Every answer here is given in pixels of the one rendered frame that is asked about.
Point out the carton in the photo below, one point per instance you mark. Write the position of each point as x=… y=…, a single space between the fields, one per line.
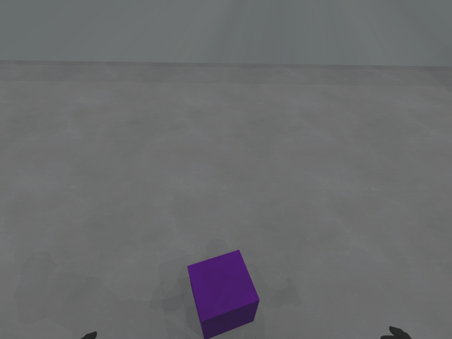
x=224 y=294

